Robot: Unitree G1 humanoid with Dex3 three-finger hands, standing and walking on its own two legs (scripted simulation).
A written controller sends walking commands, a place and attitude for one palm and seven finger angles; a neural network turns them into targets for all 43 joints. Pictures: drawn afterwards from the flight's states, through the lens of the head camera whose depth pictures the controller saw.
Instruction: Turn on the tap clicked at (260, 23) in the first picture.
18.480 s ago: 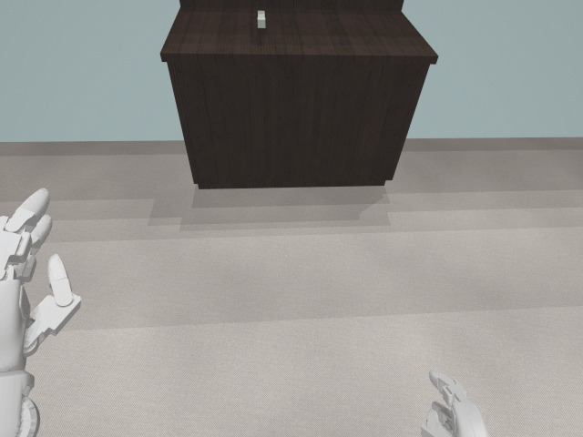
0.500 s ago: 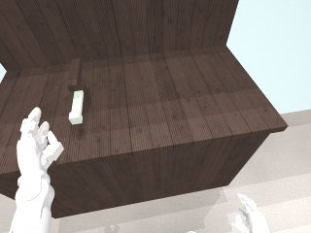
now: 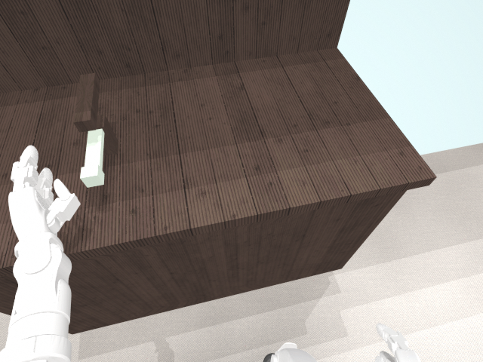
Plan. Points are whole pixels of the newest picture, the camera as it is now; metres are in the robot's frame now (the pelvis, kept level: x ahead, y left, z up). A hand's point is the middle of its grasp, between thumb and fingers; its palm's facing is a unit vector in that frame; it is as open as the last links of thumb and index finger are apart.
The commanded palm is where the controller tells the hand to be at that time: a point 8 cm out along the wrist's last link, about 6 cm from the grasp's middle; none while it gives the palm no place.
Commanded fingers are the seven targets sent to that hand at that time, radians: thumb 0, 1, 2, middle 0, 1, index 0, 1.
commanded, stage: reach beside the lever's end, fingers flat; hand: left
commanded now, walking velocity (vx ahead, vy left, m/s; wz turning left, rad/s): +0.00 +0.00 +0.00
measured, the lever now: (92, 176) +0.40 +0.28 +0.06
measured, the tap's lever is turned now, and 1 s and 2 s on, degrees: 0 0 18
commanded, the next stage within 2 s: push the lever round in 0.52 s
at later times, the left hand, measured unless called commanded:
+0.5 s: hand (75, 192) +0.38 +0.31 +0.04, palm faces +0.48 -0.87 -0.09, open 7.8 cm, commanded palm +0.33 +0.34 +0.05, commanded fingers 0.00 0.90 0.90 -0.15 -0.15 -0.15 -0.15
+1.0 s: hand (88, 195) +0.37 +0.28 +0.05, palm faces +0.48 -0.87 -0.08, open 7.8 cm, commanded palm +0.33 +0.32 +0.05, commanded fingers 0.00 0.90 0.90 -0.15 -0.15 -0.15 -0.15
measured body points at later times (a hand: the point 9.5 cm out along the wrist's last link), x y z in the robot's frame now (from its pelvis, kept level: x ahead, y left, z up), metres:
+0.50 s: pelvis +0.01 +0.02 -0.01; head +0.09 +0.02 +0.44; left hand +0.35 +0.35 +0.05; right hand +0.09 -0.25 -0.12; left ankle -0.04 +0.13 -0.70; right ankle +0.07 -0.09 -0.70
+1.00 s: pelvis +0.01 +0.01 +0.00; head +0.07 +0.01 +0.44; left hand +0.34 +0.32 +0.06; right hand +0.14 -0.24 -0.12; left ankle -0.04 +0.13 -0.70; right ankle +0.07 -0.09 -0.70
